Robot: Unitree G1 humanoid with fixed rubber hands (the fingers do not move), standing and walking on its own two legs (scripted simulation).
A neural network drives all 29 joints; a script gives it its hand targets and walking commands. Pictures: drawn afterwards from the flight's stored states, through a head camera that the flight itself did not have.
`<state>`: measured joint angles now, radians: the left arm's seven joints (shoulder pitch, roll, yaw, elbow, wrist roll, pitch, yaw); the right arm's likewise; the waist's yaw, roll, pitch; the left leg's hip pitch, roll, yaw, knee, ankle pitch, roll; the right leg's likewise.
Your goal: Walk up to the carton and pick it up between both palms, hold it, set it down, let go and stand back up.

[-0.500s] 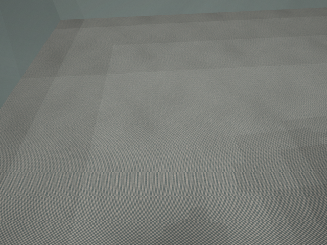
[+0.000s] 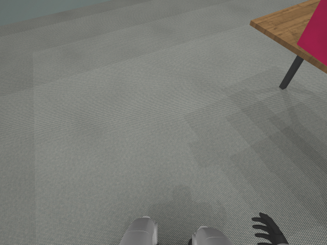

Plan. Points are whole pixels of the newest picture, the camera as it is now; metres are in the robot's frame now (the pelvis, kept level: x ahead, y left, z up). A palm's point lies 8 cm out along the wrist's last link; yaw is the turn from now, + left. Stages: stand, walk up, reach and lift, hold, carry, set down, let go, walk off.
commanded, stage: walk up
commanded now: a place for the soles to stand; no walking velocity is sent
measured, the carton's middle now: out of the picture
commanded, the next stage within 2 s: none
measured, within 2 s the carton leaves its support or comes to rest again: neither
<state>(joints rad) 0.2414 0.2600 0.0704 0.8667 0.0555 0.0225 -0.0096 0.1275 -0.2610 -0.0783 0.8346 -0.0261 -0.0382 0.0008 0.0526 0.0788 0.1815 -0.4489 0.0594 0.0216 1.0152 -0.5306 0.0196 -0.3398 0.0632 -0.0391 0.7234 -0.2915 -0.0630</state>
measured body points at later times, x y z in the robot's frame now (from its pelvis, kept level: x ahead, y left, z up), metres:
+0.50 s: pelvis +0.09 -0.09 -0.02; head +0.08 -0.12 +0.43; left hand +0.27 +0.14 -0.12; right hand +0.02 -0.38 -0.15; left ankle +0.10 +0.09 -0.68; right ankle +0.13 -0.25 -0.71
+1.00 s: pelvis +0.21 -0.18 +0.00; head +0.20 -0.17 +0.45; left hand +0.42 -0.01 -0.12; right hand +0.07 -0.42 -0.12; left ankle +0.28 -0.05 -0.71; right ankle +0.22 -0.32 -0.67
